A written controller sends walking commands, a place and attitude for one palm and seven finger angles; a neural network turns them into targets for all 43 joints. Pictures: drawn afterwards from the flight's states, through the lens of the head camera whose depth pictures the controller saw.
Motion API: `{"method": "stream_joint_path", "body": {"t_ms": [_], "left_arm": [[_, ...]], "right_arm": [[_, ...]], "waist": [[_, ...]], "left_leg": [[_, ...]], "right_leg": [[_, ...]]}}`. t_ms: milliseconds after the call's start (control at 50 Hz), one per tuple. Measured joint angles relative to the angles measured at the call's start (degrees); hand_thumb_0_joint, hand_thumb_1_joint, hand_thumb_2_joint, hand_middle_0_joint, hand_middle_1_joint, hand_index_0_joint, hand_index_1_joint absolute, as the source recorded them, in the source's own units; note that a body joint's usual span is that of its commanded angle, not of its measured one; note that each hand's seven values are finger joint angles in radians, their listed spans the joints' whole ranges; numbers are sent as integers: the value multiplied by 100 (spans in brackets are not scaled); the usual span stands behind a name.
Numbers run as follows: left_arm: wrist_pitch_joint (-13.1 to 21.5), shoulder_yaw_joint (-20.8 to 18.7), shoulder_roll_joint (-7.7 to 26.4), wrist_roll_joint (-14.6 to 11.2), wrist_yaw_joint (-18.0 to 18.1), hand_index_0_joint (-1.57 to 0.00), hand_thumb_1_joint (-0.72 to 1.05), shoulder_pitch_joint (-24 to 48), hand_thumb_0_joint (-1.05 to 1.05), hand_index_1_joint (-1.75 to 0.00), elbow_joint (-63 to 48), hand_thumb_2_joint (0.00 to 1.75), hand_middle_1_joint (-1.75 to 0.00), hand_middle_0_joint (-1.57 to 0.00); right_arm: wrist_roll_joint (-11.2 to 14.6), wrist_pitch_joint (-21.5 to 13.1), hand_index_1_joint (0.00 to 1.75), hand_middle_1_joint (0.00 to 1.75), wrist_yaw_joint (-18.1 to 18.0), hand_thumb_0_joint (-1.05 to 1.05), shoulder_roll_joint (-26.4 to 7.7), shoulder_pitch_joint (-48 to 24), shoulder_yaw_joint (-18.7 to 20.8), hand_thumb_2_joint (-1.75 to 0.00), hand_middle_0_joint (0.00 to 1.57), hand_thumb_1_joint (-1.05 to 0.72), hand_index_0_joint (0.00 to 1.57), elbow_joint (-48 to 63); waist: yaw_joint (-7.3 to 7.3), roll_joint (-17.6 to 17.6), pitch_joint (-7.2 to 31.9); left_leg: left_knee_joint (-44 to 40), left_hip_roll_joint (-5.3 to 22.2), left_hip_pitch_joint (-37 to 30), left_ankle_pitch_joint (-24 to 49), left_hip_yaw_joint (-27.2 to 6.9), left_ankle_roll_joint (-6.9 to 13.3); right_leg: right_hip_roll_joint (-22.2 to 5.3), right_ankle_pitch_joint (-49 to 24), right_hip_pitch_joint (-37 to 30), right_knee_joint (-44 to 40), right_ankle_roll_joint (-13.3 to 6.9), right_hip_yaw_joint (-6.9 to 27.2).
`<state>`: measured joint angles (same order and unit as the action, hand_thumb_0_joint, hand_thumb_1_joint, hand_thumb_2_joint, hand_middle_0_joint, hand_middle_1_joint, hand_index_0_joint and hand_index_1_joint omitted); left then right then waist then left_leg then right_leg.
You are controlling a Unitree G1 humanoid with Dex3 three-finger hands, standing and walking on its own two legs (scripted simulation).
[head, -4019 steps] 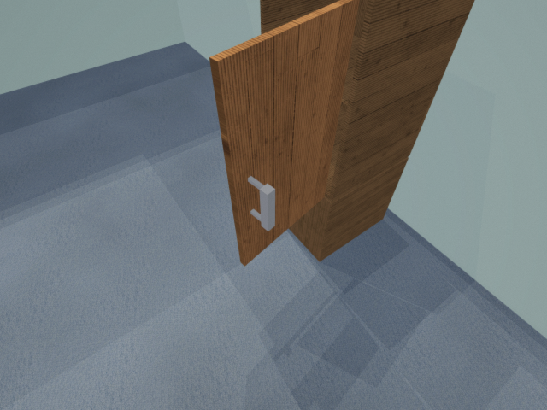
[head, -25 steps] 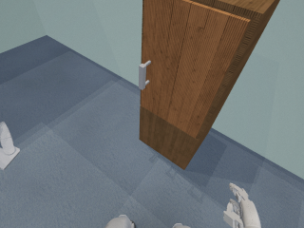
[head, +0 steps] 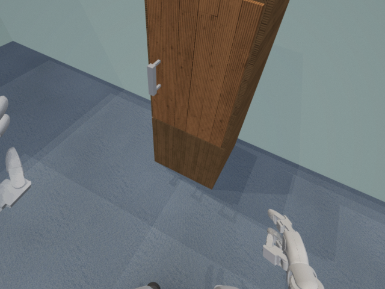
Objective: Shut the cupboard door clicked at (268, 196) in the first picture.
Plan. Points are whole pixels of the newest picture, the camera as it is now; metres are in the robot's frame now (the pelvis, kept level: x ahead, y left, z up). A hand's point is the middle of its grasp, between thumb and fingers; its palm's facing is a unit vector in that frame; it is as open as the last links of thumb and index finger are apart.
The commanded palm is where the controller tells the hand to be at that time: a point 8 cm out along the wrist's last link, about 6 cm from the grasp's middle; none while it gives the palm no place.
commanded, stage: stop stepping back and stand still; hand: left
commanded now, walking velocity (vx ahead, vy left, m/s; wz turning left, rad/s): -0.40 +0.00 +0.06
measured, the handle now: (155, 77) +0.84 +0.19 -0.08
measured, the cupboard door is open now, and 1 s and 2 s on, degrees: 0 0 0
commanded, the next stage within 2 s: let the arm hang, fingers relaxed in 0.72 s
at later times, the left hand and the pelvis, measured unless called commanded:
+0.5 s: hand (17, 252) +0.14 +0.23 +0.16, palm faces +0.41 -0.81 -0.42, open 7.5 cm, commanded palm +0.07 +0.28 +0.18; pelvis -0.08 -0.02 -0.01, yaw -2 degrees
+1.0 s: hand out of the picture +0.05 +0.23 -0.09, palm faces +0.01 -0.93 -0.38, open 7.4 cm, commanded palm none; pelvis -0.12 +0.00 -0.01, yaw -1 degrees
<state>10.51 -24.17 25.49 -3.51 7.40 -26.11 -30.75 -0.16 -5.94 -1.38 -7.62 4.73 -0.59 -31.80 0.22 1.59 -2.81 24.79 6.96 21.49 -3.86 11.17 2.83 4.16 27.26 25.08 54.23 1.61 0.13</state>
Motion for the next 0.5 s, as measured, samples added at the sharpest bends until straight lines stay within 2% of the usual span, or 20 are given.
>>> {"method": "stream_joint_path", "body": {"t_ms": [40,80,120,140,160,180,220,260,320,400,420,460,500], "left_arm": [[-55,15,54,-29,-35,-20,89,-318,2,-30,-228,90,-31,-21],[-91,-3,153,-60,-32,-21,89,-575,2,-30,-349,90,-31,-21],[-146,-99,310,-108,0,-21,88,-812,2,-30,-382,90,-31,-22],[-177,-216,437,-119,24,-21,88,-948,2,-30,-405,90,-31,-22],[-186,-382,583,-121,64,-21,88,-1094,2,-30,-456,90,-31,-22],[-171,-408,561,-99,86,-21,88,-1104,2,-30,-442,90,-31,-22],[-118,-293,412,-52,144,-21,88,-1061,2,-30,-286,90,-31,-22],[-91,-168,198,-14,223,-21,88,-977,2,-30,-58,90,-31,-22],[-38,-9,-165,92,343,-21,88,-664,1,-30,428,90,-31,-22],[-44,246,-464,200,380,-21,88,-122,1,-30,820,90,-31,-21],[-30,271,-478,210,370,-21,88,-66,2,-30,808,90,-31,-21],[5,207,-389,198,339,-21,88,-100,2,-30,770,90,-31,-21],[13,85,-254,183,303,-21,89,-364,2,-30,665,90,-31,-21]], "right_arm": [[-11,30,30,30,15,1,-21,143,-7,-89,20,-90,20,74],[-18,83,30,30,-18,1,-81,350,13,-89,20,-90,20,111],[-20,139,30,30,-72,1,-149,599,46,-89,20,-90,20,129],[-18,170,30,30,-97,1,-172,724,57,-90,20,-90,20,147],[-19,189,30,30,-115,1,-206,827,61,-90,20,-90,20,177],[-26,202,30,30,-137,1,-324,851,87,-90,20,-90,20,82],[-17,262,30,30,-169,1,-522,986,129,-90,20,-91,20,-307],[27,287,30,30,-229,1,-614,1267,156,-90,20,-91,20,-615],[18,207,30,30,-357,1,-710,1637,203,-90,20,-91,20,-854],[4,37,30,30,-459,1,-820,1807,281,-90,20,-91,20,-983],[8,4,30,30,-468,1,-833,1773,294,-90,20,-91,20,-975],[41,2,30,30,-461,1,-697,1560,281,-90,20,-91,20,-977],[43,-23,30,30,-423,1,-551,1410,210,-90,20,-91,20,-833]], "waist": [[99,-61,92],[198,-126,227],[304,-116,379],[336,-2,465],[301,194,548],[202,146,511],[54,31,490],[-63,62,624],[-89,58,819],[61,-112,891],[131,-172,869],[234,-30,720],[334,27,678]], "left_leg": [[-163,138,50,181,70,-27],[-316,206,162,349,61,-68],[-273,153,379,144,5,-161],[-109,45,550,-198,16,-239],[232,-111,808,-722,60,-345],[791,-140,1080,-1129,-136,-399],[2040,-287,1366,-1428,-630,-458],[2670,-422,1285,-1368,-765,-474],[2238,-457,678,-1329,-753,-372],[976,-381,-378,-1531,-718,-192],[688,-352,-563,-1397,-759,-202],[646,-413,-636,-1174,-695,-371],[659,-397,-672,-1212,-604,-437]], "right_leg": [[-24,-4,-137,-117,-14,-237],[-66,61,-462,-577,-91,-450],[-134,69,-986,-1413,-205,-622],[-226,43,-1278,-1971,-286,-607],[-380,-1,-1469,-2527,-435,-407],[-375,-479,-1354,-2563,-502,-346],[-331,-702,-1279,-2390,-485,-293],[-386,-761,-1379,-2504,-427,-201],[-465,-820,-1476,-2619,-380,-154],[-454,-662,-1365,-2320,-349,-320],[-425,-593,-1292,-2179,-336,-374],[-510,-523,-1253,-1983,-288,-311],[-501,-547,-1249,-1976,-276,-219]]}}
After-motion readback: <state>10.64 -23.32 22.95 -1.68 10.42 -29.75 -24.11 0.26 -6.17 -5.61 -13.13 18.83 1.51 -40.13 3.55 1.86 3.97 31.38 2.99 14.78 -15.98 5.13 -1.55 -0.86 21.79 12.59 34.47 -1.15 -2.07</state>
